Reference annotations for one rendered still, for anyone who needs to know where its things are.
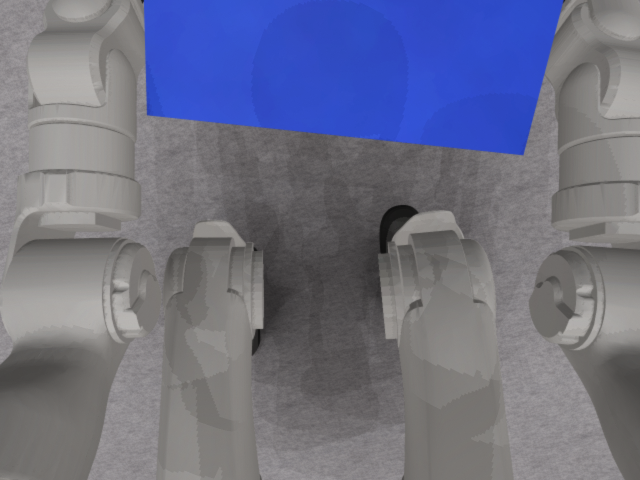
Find left robot forearm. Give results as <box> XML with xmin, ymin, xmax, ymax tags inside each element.
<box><xmin>0</xmin><ymin>0</ymin><xmax>146</xmax><ymax>337</ymax></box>

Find left robot thigh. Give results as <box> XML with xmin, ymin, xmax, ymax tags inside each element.
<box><xmin>156</xmin><ymin>237</ymin><xmax>264</xmax><ymax>480</ymax></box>

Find right robot forearm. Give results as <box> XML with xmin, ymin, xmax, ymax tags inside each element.
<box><xmin>544</xmin><ymin>0</ymin><xmax>640</xmax><ymax>250</ymax></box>

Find right robot upper arm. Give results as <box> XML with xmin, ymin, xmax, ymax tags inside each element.
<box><xmin>529</xmin><ymin>245</ymin><xmax>640</xmax><ymax>480</ymax></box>

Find left robot foot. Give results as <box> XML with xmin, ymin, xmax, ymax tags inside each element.
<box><xmin>252</xmin><ymin>247</ymin><xmax>264</xmax><ymax>356</ymax></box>

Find left robot upper arm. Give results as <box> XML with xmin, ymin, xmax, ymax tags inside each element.
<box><xmin>0</xmin><ymin>237</ymin><xmax>162</xmax><ymax>480</ymax></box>

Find carton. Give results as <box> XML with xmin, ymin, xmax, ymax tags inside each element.
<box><xmin>144</xmin><ymin>0</ymin><xmax>564</xmax><ymax>155</ymax></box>

